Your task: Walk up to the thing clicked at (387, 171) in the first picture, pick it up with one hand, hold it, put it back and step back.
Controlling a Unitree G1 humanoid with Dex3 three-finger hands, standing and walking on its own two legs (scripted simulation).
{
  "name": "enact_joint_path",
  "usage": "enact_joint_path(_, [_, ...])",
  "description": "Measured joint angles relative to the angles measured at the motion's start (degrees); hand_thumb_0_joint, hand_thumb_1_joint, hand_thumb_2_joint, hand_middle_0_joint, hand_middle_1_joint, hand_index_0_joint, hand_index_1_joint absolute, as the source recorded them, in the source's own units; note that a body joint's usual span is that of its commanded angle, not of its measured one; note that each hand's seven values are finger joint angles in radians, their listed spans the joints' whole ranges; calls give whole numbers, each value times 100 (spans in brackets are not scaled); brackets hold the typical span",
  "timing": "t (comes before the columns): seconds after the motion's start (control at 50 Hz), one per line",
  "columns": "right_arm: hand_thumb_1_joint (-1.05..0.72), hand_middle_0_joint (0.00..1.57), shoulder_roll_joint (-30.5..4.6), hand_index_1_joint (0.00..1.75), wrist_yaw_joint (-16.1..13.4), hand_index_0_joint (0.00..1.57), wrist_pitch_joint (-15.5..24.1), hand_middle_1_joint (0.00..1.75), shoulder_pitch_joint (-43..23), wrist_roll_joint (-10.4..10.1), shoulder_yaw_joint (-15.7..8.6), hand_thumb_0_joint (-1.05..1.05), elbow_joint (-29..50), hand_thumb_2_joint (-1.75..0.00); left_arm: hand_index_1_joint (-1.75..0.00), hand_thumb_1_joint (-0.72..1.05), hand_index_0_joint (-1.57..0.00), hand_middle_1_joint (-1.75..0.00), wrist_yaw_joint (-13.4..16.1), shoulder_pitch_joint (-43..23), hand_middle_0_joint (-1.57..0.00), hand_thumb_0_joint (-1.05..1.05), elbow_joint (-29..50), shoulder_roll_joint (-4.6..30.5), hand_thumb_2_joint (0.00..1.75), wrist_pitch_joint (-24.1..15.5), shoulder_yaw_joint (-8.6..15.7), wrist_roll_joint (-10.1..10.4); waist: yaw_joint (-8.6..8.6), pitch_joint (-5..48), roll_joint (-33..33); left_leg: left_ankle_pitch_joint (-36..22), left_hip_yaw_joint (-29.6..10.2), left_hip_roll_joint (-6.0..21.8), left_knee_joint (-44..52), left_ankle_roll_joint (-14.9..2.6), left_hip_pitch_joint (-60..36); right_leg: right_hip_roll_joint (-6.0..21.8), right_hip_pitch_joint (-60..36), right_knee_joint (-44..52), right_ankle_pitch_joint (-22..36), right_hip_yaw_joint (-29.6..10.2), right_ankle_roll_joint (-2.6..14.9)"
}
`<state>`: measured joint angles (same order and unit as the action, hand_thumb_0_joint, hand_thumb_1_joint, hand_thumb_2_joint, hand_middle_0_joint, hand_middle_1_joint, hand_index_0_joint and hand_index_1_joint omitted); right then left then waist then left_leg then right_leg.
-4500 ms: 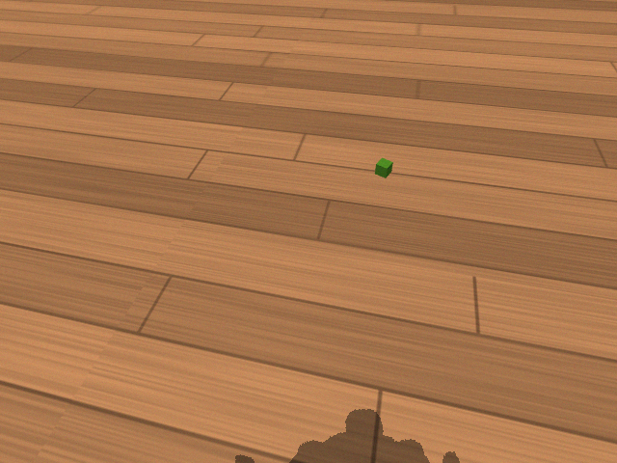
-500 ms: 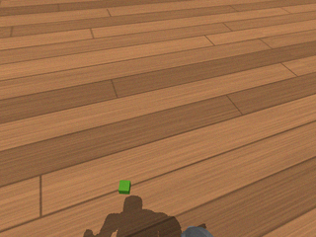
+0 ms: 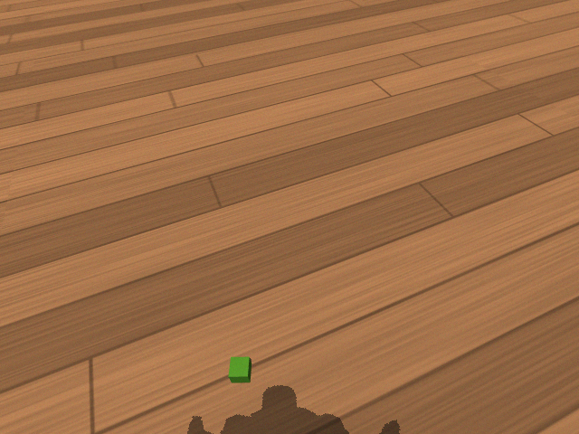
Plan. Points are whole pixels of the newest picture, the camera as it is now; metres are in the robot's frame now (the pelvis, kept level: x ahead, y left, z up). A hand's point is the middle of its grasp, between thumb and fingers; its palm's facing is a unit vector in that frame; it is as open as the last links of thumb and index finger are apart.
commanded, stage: walk up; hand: left
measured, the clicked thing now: (240, 369) +0.46 +0.23 -0.74
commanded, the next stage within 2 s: stand in 0.98 s
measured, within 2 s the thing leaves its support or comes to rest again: neither
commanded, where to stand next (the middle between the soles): +0.09 -0.01 m, yaw +1 degrees
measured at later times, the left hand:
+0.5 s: hand out of the picture +0.09 +0.25 -0.15, palm faces -0.01 -0.95 -0.31, open 7.3 cm
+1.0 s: hand out of the picture +0.11 +0.25 -0.15, palm faces -0.01 -0.95 -0.30, open 7.3 cm
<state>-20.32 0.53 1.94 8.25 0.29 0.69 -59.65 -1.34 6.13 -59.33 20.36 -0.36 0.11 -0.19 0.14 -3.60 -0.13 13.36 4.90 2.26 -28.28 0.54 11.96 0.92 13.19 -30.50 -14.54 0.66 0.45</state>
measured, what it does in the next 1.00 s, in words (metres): stands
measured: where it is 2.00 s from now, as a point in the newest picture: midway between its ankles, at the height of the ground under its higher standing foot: outside the picture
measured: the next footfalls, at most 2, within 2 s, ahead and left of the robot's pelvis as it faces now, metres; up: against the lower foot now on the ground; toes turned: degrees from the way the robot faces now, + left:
none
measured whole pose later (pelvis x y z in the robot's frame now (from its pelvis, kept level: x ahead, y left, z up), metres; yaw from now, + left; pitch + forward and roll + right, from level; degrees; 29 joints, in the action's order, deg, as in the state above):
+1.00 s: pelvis +0.03 +0.01 +0.01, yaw +0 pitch -2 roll +0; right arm -19.9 -0.1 1.5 4.8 0.8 -0.4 -65.6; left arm -1.0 5.1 -65.9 19.3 0.1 0.6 -0.4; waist 0.1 -2.4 -0.7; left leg 10.2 5.1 2.3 -17.8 0.6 5.5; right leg 0.4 5.7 -17.7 -10.0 0.7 -0.2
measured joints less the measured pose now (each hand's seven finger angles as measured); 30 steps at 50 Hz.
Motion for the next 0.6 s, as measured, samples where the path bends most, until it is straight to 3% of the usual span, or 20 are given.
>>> enact_joint_path(0.26, [-91, 20, -125, 30, -50, 21, 24, 30, -94, 45, -46, 1, -514, -90, -30, 91, -21, -30, -29, -216, -20, 0, -433, -77, 89, 42, 5, 16, 54, 52, -118, -290, -3, 65, 666, 50, -353, -97, -409, 797, 364, 22, 20])
enact_joint_path(0.6, [-91, 20, 51, 30, -48, 21, -11, 30, -270, 47, -40, 1, -598, -90, -30, 91, -21, -30, -10, -81, -20, 0, -708, -43, 89, 69, 60, -9, -29, 69, 17, -339, -8, 48, 896, 31, -487, -91, -596, 1127, 465, 31, -16])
